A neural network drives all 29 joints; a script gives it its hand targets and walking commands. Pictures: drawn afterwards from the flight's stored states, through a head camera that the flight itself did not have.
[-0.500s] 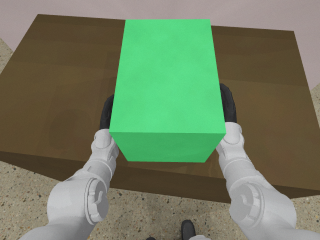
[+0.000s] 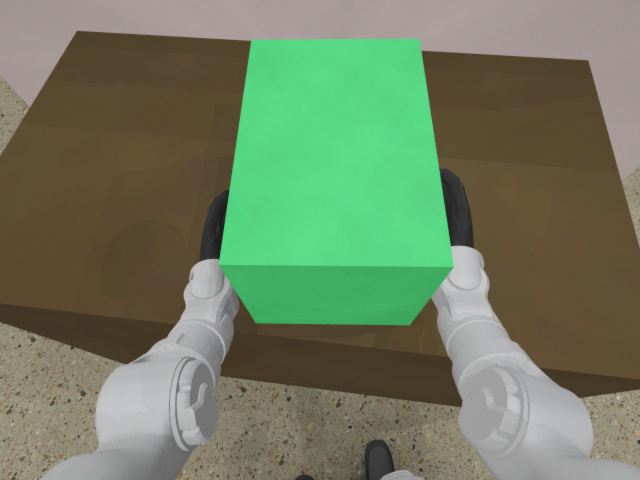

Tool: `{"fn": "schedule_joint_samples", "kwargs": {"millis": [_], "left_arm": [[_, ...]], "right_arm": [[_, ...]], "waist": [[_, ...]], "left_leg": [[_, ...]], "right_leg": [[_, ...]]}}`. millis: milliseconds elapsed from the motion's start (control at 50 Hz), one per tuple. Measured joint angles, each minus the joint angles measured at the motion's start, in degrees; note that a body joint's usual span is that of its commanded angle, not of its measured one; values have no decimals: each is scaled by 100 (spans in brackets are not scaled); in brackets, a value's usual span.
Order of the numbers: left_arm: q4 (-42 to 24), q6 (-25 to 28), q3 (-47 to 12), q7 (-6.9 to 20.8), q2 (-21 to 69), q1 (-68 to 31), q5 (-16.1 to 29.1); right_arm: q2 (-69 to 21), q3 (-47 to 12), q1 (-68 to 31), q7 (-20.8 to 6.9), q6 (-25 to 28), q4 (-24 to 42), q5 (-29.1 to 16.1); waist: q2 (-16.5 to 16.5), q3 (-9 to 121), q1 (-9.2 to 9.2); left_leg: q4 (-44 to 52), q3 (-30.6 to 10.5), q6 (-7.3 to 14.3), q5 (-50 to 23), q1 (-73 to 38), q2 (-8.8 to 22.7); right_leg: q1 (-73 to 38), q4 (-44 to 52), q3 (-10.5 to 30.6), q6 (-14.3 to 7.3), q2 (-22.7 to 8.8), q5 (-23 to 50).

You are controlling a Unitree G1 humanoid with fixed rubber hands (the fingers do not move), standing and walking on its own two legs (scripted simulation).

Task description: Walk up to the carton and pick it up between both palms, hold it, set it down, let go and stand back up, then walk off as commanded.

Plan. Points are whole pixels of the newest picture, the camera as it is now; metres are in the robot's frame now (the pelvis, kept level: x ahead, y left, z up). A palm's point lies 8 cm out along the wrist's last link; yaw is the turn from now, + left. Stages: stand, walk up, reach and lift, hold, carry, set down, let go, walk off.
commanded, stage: reach and lift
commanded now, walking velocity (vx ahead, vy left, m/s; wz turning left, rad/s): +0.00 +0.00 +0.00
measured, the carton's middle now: (333, 188) +0.48 -0.01 +0.00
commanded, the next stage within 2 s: none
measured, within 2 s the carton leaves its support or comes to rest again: leaves its support in 0.72 s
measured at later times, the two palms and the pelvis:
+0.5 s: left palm (217, 251) +0.41 +0.15 -0.02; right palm (452, 235) +0.41 -0.16 +0.00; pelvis +0.00 +0.00 +0.00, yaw +0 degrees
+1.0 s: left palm (218, 246) +0.40 +0.14 +0.01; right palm (467, 232) +0.40 -0.17 +0.02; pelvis -0.01 -0.01 +0.00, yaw +0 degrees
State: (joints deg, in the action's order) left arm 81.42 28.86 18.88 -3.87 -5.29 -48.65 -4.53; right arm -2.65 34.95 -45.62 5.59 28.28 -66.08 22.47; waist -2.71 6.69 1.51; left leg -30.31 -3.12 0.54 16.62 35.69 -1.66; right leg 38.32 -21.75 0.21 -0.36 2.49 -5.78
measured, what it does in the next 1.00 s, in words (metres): stands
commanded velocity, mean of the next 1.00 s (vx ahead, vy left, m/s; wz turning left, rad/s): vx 0.00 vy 0.00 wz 0.00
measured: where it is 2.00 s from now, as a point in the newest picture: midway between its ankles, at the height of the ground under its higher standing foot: outside the picture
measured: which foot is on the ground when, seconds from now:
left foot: down 0.00-1.00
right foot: down 0.00-1.00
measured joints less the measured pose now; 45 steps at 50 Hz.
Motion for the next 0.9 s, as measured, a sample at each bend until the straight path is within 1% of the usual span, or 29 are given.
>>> {"fn": "schedule_joint_samples", "kwargs": {"millis": [220,460,540,580,700,820,900], "left_arm": [[0,-10,0,-6,3,-1,0],[0,-4,-167,-72,-35,3,-1],[0,-2,-267,-104,-58,7,-1],[-1,11,-313,-117,-71,20,-1],[1,3,-615,-243,-115,86,5],[1,-113,-868,-280,-112,108,218],[1,-199,-942,-302,-95,108,316]], "right_arm": [[0,0,0,-11,-23,-2,-32],[0,-96,6,-43,-12,-36,-281],[2,-138,13,-44,24,-79,-390],[15,-259,32,-33,26,-80,-503],[33,-465,86,-11,10,-127,-737],[79,-637,129,-7,-100,-147,-960],[156,-900,132,6,-232,-147,-1218]], "waist": [[49,0,0],[14,0,0],[7,7,0],[7,18,0],[-3,111,0],[-5,290,0],[-29,409,0]], "left_leg": [[0,0,0,0,0,0],[0,0,0,0,0,0],[0,0,0,0,0,0],[-6,0,0,-1,0,0],[-10,0,0,-2,-1,0],[-15,0,0,-3,-1,0],[-23,1,0,-3,-1,0]], "right_leg": [[0,-2,0,0,0,0],[4,-12,-2,0,-1,0],[9,-22,-2,0,-1,-1],[10,-31,-2,0,-1,-3],[25,-67,-2,0,-1,-14],[59,-143,-2,-1,0,-47],[74,-184,-2,-4,1,-61]]}}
